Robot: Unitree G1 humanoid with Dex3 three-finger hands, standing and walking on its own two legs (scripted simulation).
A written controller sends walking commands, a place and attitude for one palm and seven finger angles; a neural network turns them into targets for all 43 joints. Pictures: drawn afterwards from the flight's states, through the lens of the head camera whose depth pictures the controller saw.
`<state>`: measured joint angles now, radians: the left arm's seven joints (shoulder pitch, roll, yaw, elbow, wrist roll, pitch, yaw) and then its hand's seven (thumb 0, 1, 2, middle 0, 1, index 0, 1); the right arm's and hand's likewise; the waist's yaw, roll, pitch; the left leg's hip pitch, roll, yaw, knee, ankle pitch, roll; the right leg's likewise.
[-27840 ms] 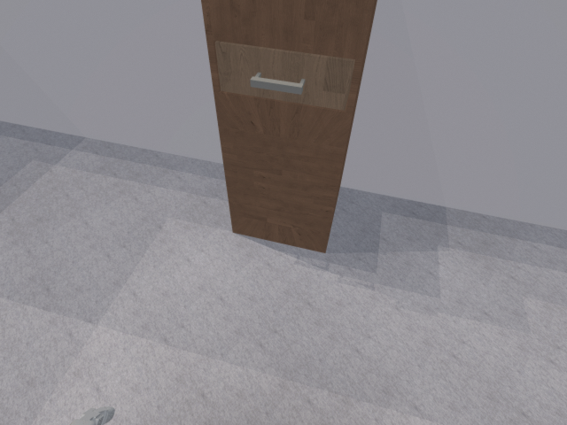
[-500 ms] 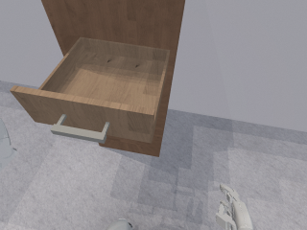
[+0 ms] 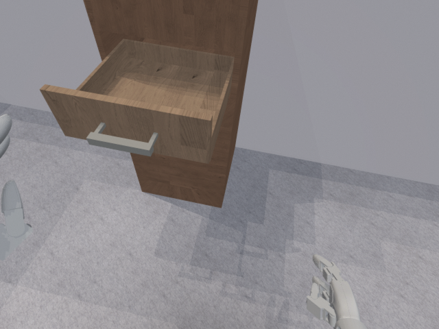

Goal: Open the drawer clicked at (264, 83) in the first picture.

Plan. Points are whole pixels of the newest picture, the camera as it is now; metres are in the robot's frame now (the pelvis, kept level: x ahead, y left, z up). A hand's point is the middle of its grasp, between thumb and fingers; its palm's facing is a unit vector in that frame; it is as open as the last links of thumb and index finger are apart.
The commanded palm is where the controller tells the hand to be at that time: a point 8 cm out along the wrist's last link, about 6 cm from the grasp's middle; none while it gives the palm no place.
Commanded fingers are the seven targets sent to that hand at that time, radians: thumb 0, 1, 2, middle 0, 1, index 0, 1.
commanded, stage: stop stepping back and stand still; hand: left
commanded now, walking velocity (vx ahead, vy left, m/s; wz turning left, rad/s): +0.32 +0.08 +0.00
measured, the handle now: (124, 137) +0.50 +0.25 +0.02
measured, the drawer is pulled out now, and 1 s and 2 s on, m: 0.29 0.29 0.29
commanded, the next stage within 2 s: let the arm hang, fingers relaxed in 0.68 s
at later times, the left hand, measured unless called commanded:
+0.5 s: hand (14, 307) +0.12 +0.20 +0.20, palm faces +0.41 -0.75 -0.52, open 7.4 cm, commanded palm +0.05 +0.25 +0.21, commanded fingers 0.00 0.90 0.90 -0.20 -0.30 -0.20 -0.30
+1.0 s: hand out of the picture +0.07 +0.18 -0.11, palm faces +0.07 -0.95 -0.29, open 7.4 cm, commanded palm none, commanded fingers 0.00 0.90 0.90 -0.20 -0.30 -0.20 -0.30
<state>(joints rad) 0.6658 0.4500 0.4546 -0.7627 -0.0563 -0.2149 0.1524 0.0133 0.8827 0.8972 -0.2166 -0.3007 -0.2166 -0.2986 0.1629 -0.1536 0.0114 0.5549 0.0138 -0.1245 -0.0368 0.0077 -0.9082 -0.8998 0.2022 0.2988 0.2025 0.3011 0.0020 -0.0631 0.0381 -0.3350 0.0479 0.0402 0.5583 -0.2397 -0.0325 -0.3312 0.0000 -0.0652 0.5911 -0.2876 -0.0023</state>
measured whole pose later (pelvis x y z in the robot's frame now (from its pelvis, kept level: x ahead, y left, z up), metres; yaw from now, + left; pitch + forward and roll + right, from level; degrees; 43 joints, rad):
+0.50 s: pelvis -0.07 -0.03 +0.00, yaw +1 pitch -1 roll +1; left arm 0.61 0.45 0.43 -0.62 -0.02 -0.24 0.15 0.01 0.88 0.90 -0.22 -0.30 -0.22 -0.30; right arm 0.28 -0.21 0.00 0.65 0.00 -0.11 -0.06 0.01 -0.91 -0.90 0.20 0.30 0.20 0.30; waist -0.03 0.00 -0.01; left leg -0.34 0.03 0.02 0.74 -0.38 0.02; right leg -0.31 0.02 -0.10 0.60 -0.29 -0.07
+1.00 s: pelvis -0.06 -0.02 -0.01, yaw +5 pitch +0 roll +2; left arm 0.30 0.20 0.03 0.53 0.04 0.06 0.01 0.01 0.90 0.90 -0.20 -0.30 -0.20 -0.30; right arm 0.18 -0.23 0.00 0.78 -0.02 -0.01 0.00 0.01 -0.91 -0.90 0.20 0.30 0.20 0.30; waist -0.03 0.03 0.02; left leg -0.32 -0.03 0.02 0.65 -0.35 0.01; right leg -0.35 0.00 -0.05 0.69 -0.34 -0.05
